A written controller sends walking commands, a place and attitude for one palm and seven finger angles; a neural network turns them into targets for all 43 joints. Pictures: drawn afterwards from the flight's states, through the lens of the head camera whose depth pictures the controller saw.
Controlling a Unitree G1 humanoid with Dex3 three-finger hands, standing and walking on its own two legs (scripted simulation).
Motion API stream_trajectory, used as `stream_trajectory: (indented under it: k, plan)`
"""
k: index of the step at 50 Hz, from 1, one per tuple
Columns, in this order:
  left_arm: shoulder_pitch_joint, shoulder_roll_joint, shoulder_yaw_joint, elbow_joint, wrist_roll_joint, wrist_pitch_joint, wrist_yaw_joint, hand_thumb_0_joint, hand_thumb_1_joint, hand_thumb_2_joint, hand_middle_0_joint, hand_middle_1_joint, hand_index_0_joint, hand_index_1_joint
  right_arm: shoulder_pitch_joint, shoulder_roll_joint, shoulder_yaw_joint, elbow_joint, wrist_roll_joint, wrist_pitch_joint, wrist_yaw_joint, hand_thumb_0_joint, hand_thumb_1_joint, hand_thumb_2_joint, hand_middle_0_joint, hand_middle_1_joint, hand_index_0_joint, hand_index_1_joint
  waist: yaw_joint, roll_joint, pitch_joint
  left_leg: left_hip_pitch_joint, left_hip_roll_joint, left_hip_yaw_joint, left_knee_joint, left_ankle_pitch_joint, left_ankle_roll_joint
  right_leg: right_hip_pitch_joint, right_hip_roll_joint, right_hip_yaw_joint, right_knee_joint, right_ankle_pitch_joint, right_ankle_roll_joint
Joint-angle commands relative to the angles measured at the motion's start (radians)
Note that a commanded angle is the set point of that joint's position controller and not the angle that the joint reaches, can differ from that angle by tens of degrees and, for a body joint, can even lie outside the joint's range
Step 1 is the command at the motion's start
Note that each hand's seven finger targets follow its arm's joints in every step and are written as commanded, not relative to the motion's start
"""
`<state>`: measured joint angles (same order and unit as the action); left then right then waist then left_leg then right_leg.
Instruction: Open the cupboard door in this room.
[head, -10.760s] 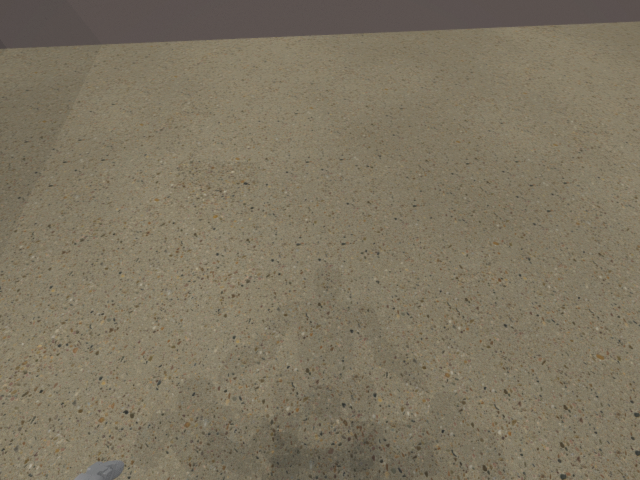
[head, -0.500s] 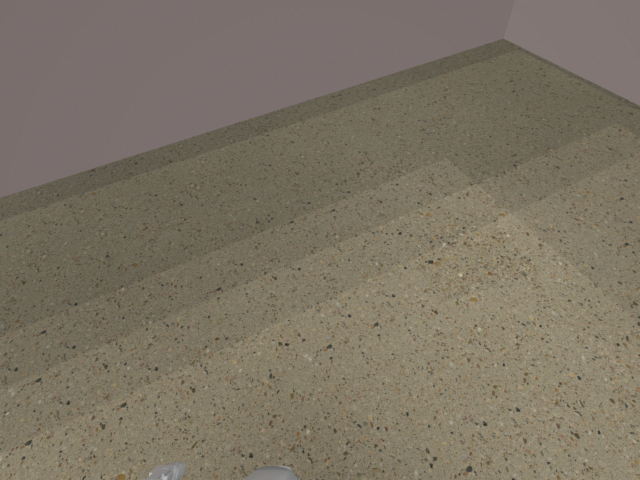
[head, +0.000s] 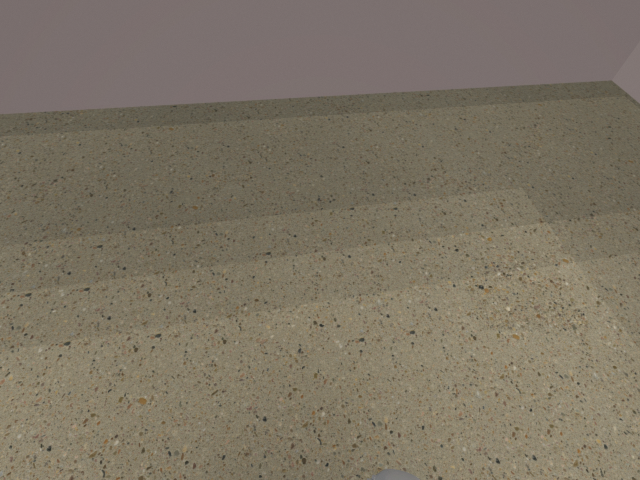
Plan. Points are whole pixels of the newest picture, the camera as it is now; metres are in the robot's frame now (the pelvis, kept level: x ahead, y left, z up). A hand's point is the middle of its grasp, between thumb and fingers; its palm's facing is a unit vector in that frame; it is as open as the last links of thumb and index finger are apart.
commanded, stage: turn or walk to find it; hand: left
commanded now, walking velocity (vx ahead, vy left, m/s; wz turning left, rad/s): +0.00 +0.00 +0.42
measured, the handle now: out of the picture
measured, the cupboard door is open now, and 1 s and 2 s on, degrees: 0 0 0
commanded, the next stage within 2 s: none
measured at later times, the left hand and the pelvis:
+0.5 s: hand out of the picture +0.01 +0.15 -0.15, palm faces +0.23 -0.94 -0.27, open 7.4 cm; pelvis -0.01 -0.05 +0.00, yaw +13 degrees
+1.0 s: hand out of the picture -0.08 +0.21 -0.17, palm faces +0.45 -0.86 -0.26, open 7.4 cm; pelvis -0.05 -0.02 +0.00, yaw +24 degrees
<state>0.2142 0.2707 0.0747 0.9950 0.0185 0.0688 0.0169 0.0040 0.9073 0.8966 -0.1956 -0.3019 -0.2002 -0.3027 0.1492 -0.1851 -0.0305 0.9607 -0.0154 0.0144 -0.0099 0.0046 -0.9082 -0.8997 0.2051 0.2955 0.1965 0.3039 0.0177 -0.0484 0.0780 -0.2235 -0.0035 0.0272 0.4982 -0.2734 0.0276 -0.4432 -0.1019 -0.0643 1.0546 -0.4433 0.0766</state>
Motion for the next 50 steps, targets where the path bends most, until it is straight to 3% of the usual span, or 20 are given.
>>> stream_trajectory:
  k: [1,8,11,12,13,14,15,17,19,30,32,34,35,36,37,38,39,41,43,50]
  plan:
    - [-0.04,0.043,-0.001,-0.093,-0.006,-0.037,-0.002,0.0,0.9,0.9,-0.2,-0.3,-0.2,-0.3,0.076,-0.209,-0.058,-0.039,-0.004,-0.011,-0.011,0.0,-0.9,-0.9,0.2,0.3,0.2,0.3,-0.045,0.168,-0.104,0.163,0.25,-0.226,-0.144,0.59,0.137,-0.079,0.001,0.036,-0.02,0.015,0.01]
    - [-0.036,0.025,-0.006,-0.122,-0.011,-0.043,0.002,0.0,0.9,0.9,-0.2,-0.3,-0.2,-0.3,0.04,-0.219,-0.072,-0.064,-0.013,0.005,-0.003,0.0,-0.9,-0.9,0.2,0.3,0.2,0.3,-0.038,0.217,-0.097,0.054,0.229,-0.308,-0.126,0.473,0.139,0.081,0.048,0.018,-0.295,-0.001,-0.004]
    - [0.065,0.039,0.0,-0.101,-0.011,-0.06,0.005,0.0,0.9,0.9,-0.2,-0.3,-0.2,-0.3,0.015,-0.207,-0.075,-0.076,-0.005,0.009,0.0,0.0,-0.9,-0.9,0.2,0.3,0.2,0.3,0.012,0.164,-0.126,-0.057,0.166,-0.301,-0.034,0.362,0.084,0.287,0.058,-0.002,-0.591,0.214,-0.013]
    - [0.103,0.088,0.008,-0.097,-0.003,-0.072,0.009,0.0,0.9,0.9,-0.2,-0.3,-0.2,-0.3,0.023,-0.173,-0.073,-0.08,0.003,0.007,0.006,0.0,-0.9,-0.9,0.2,0.3,0.2,0.3,0.027,0.064,-0.141,-0.153,0.101,-0.247,0.061,0.202,0.029,0.405,-0.028,0.076,-0.703,0.279,-0.031]
    - [0.113,0.177,0.024,-0.1,0.013,-0.082,0.018,0.0,0.9,0.9,-0.2,-0.3,-0.2,-0.3,0.045,-0.096,-0.059,-0.102,0.008,0.006,0.012,0.0,-0.9,-0.9,0.2,0.3,0.2,0.3,0.024,-0.225,-0.132,-0.339,-0.05,-0.093,0.277,-0.161,-0.045,0.485,-0.287,0.343,-0.76,0.378,-0.129]
    - [0.1,0.192,0.026,-0.119,0.003,-0.079,0.016,0.0,0.9,0.9,-0.2,-0.3,-0.2,-0.3,0.018,-0.137,-0.071,-0.112,0.0,0.02,0.008,0.0,-0.9,-0.9,0.2,0.3,0.2,0.3,0.039,-0.235,-0.117,-0.319,-0.037,-0.11,0.469,-0.322,-0.05,0.332,-0.388,0.383,-0.788,0.377,-0.22]
    - [0.044,0.166,0.029,-0.131,0.002,-0.078,0.019,0.0,0.9,0.9,-0.2,-0.3,-0.2,-0.3,0.009,-0.148,-0.077,-0.098,-0.005,0.032,0.01,0.0,-0.9,-0.9,0.2,0.3,0.2,0.3,0.019,-0.213,-0.07,-0.321,-0.017,-0.141,0.605,-0.286,-0.045,0.24,-0.353,0.37,-0.812,0.284,-0.238]
    - [-0.047,0.102,0.009,-0.152,-0.001,-0.076,0.018,0.0,0.9,0.9,-0.2,-0.3,-0.2,-0.3,0.046,-0.142,-0.079,-0.056,-0.007,0.04,0.023,0.0,-0.9,-0.9,0.2,0.3,0.2,0.3,-0.035,-0.064,-0.022,-0.322,0.015,-0.123,0.718,-0.157,-0.055,0.193,-0.257,0.216,-0.788,0.268,-0.198]
    - [-0.051,0.073,0.0,-0.154,0.0,-0.086,0.017,0.0,0.9,0.9,-0.2,-0.3,-0.2,-0.3,0.088,-0.123,-0.072,-0.034,-0.009,0.042,0.027,0.0,-0.9,-0.9,0.2,0.3,0.2,0.3,-0.042,-0.086,-0.045,-0.315,0.021,-0.09,0.725,-0.087,-0.077,0.241,-0.203,0.104,-0.759,0.384,-0.178]
    - [0.093,0.141,0.021,-0.069,0.014,-0.075,0.016,0.0,0.9,0.9,-0.2,-0.3,-0.2,-0.3,-0.028,-0.097,-0.038,-0.049,0.007,0.026,0.021,0.0,-0.9,-0.9,0.2,0.3,0.2,0.3,0.039,-0.14,-0.099,-0.195,0.036,0.023,0.301,-0.206,-0.086,0.388,-0.267,0.035,-0.666,0.651,-0.229]
    - [0.08,0.147,0.025,-0.058,0.013,-0.071,0.014,0.0,0.9,0.9,-0.2,-0.3,-0.2,-0.3,0.0,-0.094,-0.035,-0.045,0.01,0.018,0.018,0.0,-0.9,-0.9,0.2,0.3,0.2,0.3,0.023,-0.15,-0.119,-0.137,0.027,0.048,0.174,-0.17,-0.077,0.393,-0.264,0.012,-0.618,0.671,-0.211]
    - [0.055,0.14,0.027,-0.057,0.002,-0.063,0.013,0.0,0.9,0.9,-0.2,-0.3,-0.2,-0.3,0.061,-0.114,-0.038,-0.027,0.006,0.008,0.016,0.0,-0.9,-0.9,0.2,0.3,0.2,0.3,-0.018,-0.11,-0.128,0.031,0.033,0.063,-0.037,0.023,-0.064,0.286,-0.237,-0.045,-0.534,0.557,-0.144]
    - [0.06,0.107,0.023,-0.068,-0.007,-0.055,0.01,0.0,0.9,0.9,-0.2,-0.3,-0.2,-0.3,0.096,-0.165,-0.048,-0.023,0.002,-0.003,0.017,0.0,-0.9,-0.9,0.2,0.3,0.2,0.3,-0.041,0.047,-0.156,0.162,0.108,-0.033,-0.135,0.157,-0.035,0.167,-0.184,-0.094,-0.403,0.408,-0.088]
    - [0.059,0.042,0.009,-0.102,-0.011,-0.049,0.003,0.0,0.9,0.9,-0.2,-0.3,-0.2,-0.3,0.122,-0.263,-0.07,-0.026,-0.006,-0.007,0.014,0.0,-0.9,-0.9,0.2,0.3,0.2,0.3,-0.054,0.335,-0.137,0.251,0.352,-0.34,-0.167,0.459,0.069,-0.079,-0.054,-0.133,-0.213,-0.054,-0.015]
    - [-0.015,0.037,-0.007,-0.13,0.001,-0.039,0.007,0.0,0.9,0.9,-0.2,-0.3,-0.2,-0.3,0.163,-0.292,-0.074,-0.019,-0.003,0.003,0.008,0.0,-0.9,-0.9,0.2,0.3,0.2,0.3,-0.081,0.299,-0.102,0.166,0.418,-0.349,-0.18,0.557,0.13,-0.083,-0.03,-0.057,-0.073,-0.185,-0.013]
    - [-0.033,0.027,-0.002,-0.12,0.001,-0.03,0.014,0.0,0.9,0.9,-0.2,-0.3,-0.2,-0.3,0.156,-0.266,-0.069,-0.005,-0.006,-0.004,-0.006,0.0,-0.9,-0.9,0.2,0.3,0.2,0.3,-0.076,0.341,-0.119,0.162,0.374,-0.339,-0.172,0.599,0.123,-0.104,-0.024,0.013,-0.008,-0.163,-0.011]
    - [-0.049,0.047,0.003,-0.106,-0.004,-0.028,0.01,0.0,0.9,0.9,-0.2,-0.3,-0.2,-0.3,0.11,-0.241,-0.061,-0.014,-0.006,-0.001,-0.013,0.0,-0.9,-0.9,0.2,0.3,0.2,0.3,-0.064,0.314,-0.079,0.117,0.338,-0.3,-0.17,0.558,0.129,-0.105,-0.027,0.036,0.04,-0.104,-0.012]
    - [-0.006,0.05,0.006,-0.078,-0.005,-0.033,-0.002,0.0,0.9,0.9,-0.2,-0.3,-0.2,-0.3,0.027,-0.206,-0.047,-0.042,-0.005,-0.006,-0.013,0.0,-0.9,-0.9,0.2,0.3,0.2,0.3,-0.02,0.219,-0.077,0.111,0.265,-0.212,-0.16,0.532,0.125,-0.094,-0.017,0.034,0.071,0.003,-0.004]
    - [0.006,0.046,0.005,-0.068,-0.004,-0.035,-0.005,0.0,0.9,0.9,-0.2,-0.3,-0.2,-0.3,0.024,-0.204,-0.048,-0.047,-0.002,-0.012,-0.012,0.0,-0.9,-0.9,0.2,0.3,0.2,0.3,-0.017,0.187,-0.088,0.109,0.247,-0.187,-0.169,0.51,0.123,-0.075,-0.014,0.033,0.054,0.034,0.003]
    - [-0.061,0.027,-0.004,-0.115,-0.006,-0.037,0.001,0.0,0.9,0.9,-0.2,-0.3,-0.2,-0.3,0.068,-0.212,-0.066,-0.046,-0.01,-0.002,-0.005,0.0,-0.9,-0.9,0.2,0.3,0.2,0.3,-0.051,0.173,-0.077,0.106,0.248,-0.276,-0.159,0.447,0.149,-0.025,0.019,0.028,-0.155,-0.013,0.006]
